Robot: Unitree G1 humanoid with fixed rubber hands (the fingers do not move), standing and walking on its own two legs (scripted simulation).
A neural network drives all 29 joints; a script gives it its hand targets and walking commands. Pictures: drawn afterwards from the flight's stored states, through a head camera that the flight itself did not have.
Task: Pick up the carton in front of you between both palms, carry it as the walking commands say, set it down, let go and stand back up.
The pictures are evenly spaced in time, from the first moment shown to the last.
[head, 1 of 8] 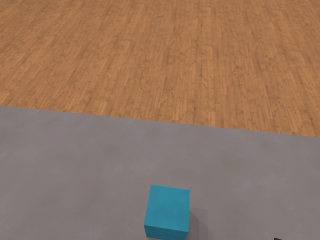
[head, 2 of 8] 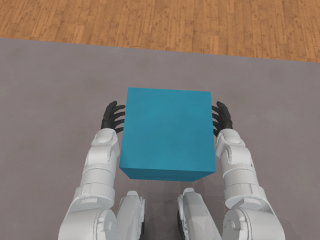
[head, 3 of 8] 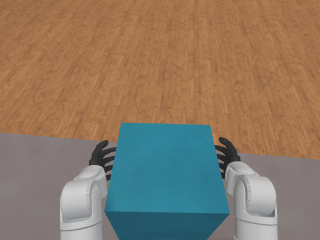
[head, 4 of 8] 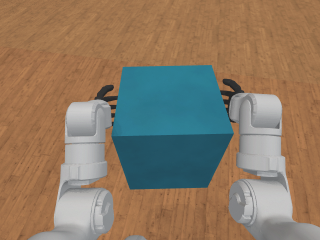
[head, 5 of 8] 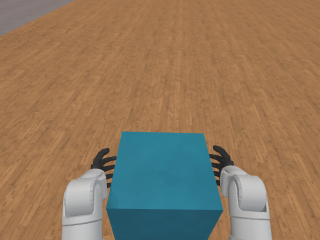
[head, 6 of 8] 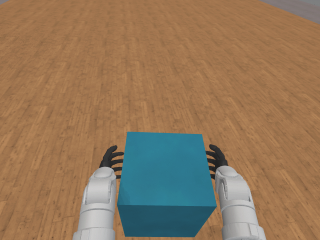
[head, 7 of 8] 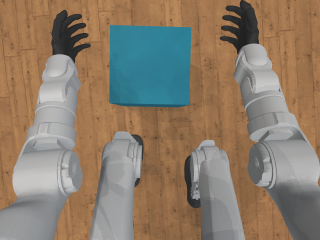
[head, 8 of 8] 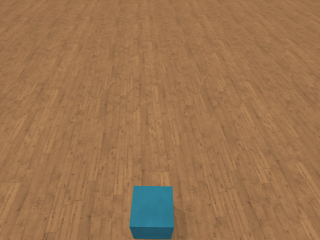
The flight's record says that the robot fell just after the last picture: no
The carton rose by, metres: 1.07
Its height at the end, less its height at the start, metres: +0.33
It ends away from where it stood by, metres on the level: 5.45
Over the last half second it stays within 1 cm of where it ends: yes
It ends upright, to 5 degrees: yes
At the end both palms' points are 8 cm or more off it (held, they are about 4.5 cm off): yes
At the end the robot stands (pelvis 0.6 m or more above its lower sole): yes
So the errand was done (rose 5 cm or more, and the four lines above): yes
